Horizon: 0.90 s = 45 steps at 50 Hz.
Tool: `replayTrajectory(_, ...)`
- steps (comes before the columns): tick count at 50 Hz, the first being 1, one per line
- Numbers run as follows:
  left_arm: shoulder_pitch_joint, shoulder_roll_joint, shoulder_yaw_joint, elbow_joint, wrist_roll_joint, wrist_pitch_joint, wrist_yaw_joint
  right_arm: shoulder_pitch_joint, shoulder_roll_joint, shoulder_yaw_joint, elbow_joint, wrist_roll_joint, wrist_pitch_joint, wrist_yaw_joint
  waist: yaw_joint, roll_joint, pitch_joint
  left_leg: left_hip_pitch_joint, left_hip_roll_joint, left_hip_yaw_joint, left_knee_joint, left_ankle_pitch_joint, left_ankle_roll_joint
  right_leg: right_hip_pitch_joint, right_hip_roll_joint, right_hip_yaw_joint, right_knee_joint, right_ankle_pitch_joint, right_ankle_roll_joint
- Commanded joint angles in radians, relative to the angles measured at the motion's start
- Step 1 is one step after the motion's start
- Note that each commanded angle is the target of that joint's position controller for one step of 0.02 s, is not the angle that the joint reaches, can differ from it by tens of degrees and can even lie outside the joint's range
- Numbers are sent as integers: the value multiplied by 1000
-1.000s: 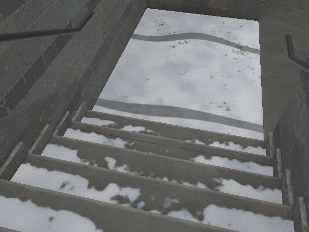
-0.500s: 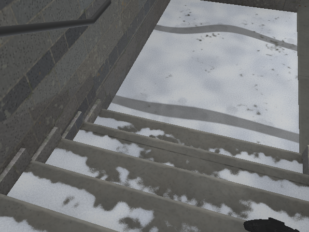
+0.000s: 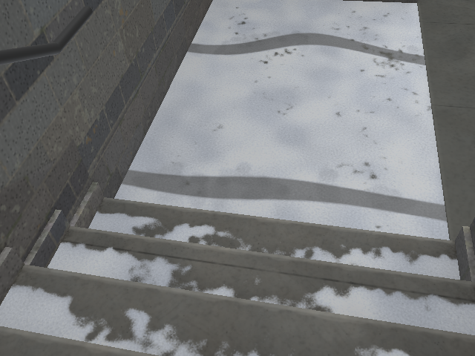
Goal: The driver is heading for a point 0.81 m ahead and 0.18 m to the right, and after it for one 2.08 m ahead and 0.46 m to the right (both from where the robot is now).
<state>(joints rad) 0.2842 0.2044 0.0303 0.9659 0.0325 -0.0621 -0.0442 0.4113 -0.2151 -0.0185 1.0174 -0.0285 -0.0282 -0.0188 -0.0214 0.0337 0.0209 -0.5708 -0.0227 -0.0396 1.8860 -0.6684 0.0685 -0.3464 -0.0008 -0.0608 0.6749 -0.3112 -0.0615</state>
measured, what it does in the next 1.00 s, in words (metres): goes down, turning right: left foot 0.15 m lower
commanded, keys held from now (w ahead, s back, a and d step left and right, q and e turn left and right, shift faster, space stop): w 0.38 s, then w+e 0.62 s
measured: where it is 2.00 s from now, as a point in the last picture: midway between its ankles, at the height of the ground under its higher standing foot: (297, 280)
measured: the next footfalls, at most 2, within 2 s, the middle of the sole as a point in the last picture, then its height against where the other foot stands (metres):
left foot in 0.46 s outside the picture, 0.15 m lower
right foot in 1.06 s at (311, 344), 0.15 m lower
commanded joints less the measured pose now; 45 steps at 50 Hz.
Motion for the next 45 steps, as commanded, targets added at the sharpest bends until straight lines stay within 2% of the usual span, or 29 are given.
replayTrajectory(1, 111, 45, -14, 4, 123, -22, -48, -8, 82, 48, -119, -58, -49, 42, 7, 29, 164, -461, 190, -182, -241, 498, 21, -57, -401, 517, -367, 41, -303)
replayTrajectory(2, 80, 14, -16, -7, 112, -48, -31, 20, 75, 49, -102, -78, -50, 59, -1, -11, 118, -374, 190, -130, -438, 621, 35, -138, -289, 401, -364, 11, -277)
replayTrajectory(3, 51, -30, -24, -15, 73, -76, -11, -11, 46, 40, -98, -84, -52, 73, 16, -36, 86, -221, 180, -64, -701, 790, 39, -240, -219, 273, -382, 3, -255)
replayTrajectory(5, 143, 42, -24, 41, 66, -87, 3, -112, -18, 24, -95, -85, -38, 89, 44, -163, 31, -131, 150, 22, -761, 833, -13, -251, -168, 233, -339, -6, -250)
replayTrajectory(6, 172, 180, 21, 43, -83, -47, 38, -129, -61, -10, -125, -4, 18, 40, -31, -201, 20, -44, 136, 15, -819, 773, -36, -160, -207, 302, -320, 335, -206)
replayTrajectory(7, 171, 190, 30, 32, -87, -32, 40, -116, -60, -11, -103, 18, 45, 24, -34, -147, 0, 6, 108, 55, -828, 749, -40, -153, -192, 245, -299, 425, -182)
replayTrajectory(9, 259, 88, 16, 57, -71, -26, 62, -278, -61, -25, -130, 18, 31, 25, 30, -62, 69, -239, 155, -17, -1011, 1001, -28, 80, -175, 280, -196, 128, -179)
replayTrajectory(11, 329, 84, 24, 61, -36, -28, 77, -381, -37, -29, -135, -11, 20, 36, 88, -52, 76, -289, 145, -28, -1071, 1009, -29, 173, -191, 327, -131, 1, -193)
replayTrajectory(12, 468, -103, -44, 144, 99, -60, 57, -341, 75, 58, -129, -139, -26, 84, 156, -3, 143, -544, 206, -117, -1278, 1184, -41, 341, -267, 351, -45, 14, -239)
replayTrajectory(14, 579, -70, -50, 178, 77, -55, 46, -501, 63, 50, -169, -101, -38, 99, 215, -15, 126, -290, 152, 29, -1439, 1202, -46, 178, -200, 299, -57, -11, -231)
replayTrajectory(16, 456, -14, -56, 157, 83, -49, 7, -480, 7, 44, -185, -79, -24, 107, 145, -71, 116, 18, 134, 49, -1351, 1110, -33, -85, -185, 275, -71, -43, -213)
replayTrajectory(17, 282, 119, 2, 62, -53, -34, 51, -558, -61, -4, -200, 59, -16, 79, 159, -30, 129, 80, 75, 86, -1344, 1089, -47, -89, -160, 281, -47, 7, -160)
replayTrajectory(18, 289, 125, -2, 64, -49, -21, 63, -562, -51, 4, -203, 71, -13, 67, 165, -48, 144, 108, 79, 73, -1372, 1050, -53, -69, -151, 262, -15, 57, -148)
replayTrajectory(20, 360, 84, 2, 93, -11, 5, 79, -506, -49, -1, -182, 57, -18, 46, 185, -78, 178, 142, 115, 39, -1531, 967, -46, 76, -129, 255, 105, 161, -132)
replayTrajectory(21, 425, 20, -32, 161, 81, -5, 16, -363, -38, 32, -152, -120, -21, 84, 116, -61, 71, 244, 148, 9, -1598, 880, -16, 140, -180, 312, 225, 173, -138)
replayTrajectory(22, 394, 87, -5, 161, 73, -5, -33, -184, -105, -16, -92, -96, -30, 91, 25, 4, 34, 477, 100, 108, -1624, 900, 9, 79, -124, 236, 378, 256, -134)
replayTrajectory(23, 427, 91, -11, 202, 114, -2, -81, 104, -173, -47, -12, -74, -45, 92, -81, 59, -64, 899, 147, 72, -1509, 1087, 71, -186, -57, 200, 639, 205, -57)
replayTrajectory(24, 637, -51, -25, 255, 58, -7, -117, 273, -236, -63, 23, -82, -32, 108, -55, 260, -377, 1319, 318, -43, -1167, 1556, 249, -416, 62, 134, 1146, -445, 6)
replayTrajectory(25, 531, 6, -16, 178, 31, -24, -126, 330, -247, -65, 27, -86, -20, 120, -110, 173, -464, 1341, 440, -239, -1194, 1445, 346, -557, 55, 158, 1379, -503, 19)
replayTrajectory(26, 286, 28, -10, 63, -7, -36, -102, 256, -256, -73, 37, -74, -23, 114, -138, 119, -200, 1148, 504, -359, -1384, 995, 337, -834, 41, 140, 1391, -402, 24)
replayTrajectory(27, 171, 54, -10, 26, -6, -43, -63, 135, -172, -53, 13, -66, -27, 105, -118, -15, -62, 901, 485, -302, -1495, 620, 287, -857, -23, 177, 1249, -220, 1)
replayTrajectory(28, 195, 29, -19, 39, 10, -49, -35, -32, -31, -5, -33, -97, -36, 103, -19, -114, -14, 637, 427, -184, -1542, 618, 219, -673, -78, 243, 1080, 4, -40)
replayTrajectory(30, 168, -36, -26, 34, 58, -41, -17, -106, 80, 37, -58, -92, -70, 66, 84, -30, 102, 265, 362, -82, -1634, 739, 190, -422, -183, 251, 686, 222, -78)
replayTrajectory(32, 145, -44, -15, 55, 72, -29, -37, -35, 55, 39, -38, -40, -94, 41, 61, -7, 79, 230, 318, 10, -1679, 760, 220, -328, -147, 208, 432, 324, -66)
replayTrajectory(35, 169, -50, -19, 40, 73, -27, -54, 26, 6, 25, -3, -103, -97, 36, 74, -18, 17, 291, 321, 70, -1545, 927, 222, -366, -157, 193, 405, 397, -33)
replayTrajectory(36, 59, -53, -29, -9, 79, -27, -50, 93, 68, 44, 37, -100, -109, 15, 26, -54, 39, 445, 334, 58, -1516, 832, 191, -526, -201, 264, 213, 563, -17)
replayTrajectory(39, -26, -21, -35, -22, 50, -15, -47, 218, 64, 65, 95, -100, -111, 19, -2, -35, 84, 359, 289, 124, -1452, 681, 157, -407, -165, 194, 42, 871, -4)
replayTrajectory(42, -152, 33, -23, -100, 57, 4, -54, 184, 73, 82, 95, -112, -107, 42, 1, -42, 133, 284, 298, 145, -1455, 573, 134, -310, -167, 170, 39, 773, -38)
replayTrajectory(45, -262, 32, -31, -154, 65, 13, -50, 205, 21, 71, 113, -96, -107, 8, -26, -15, 176, 324, 294, 170, -1362, 535, 87, -229, -142, 103, -58, 680, -37)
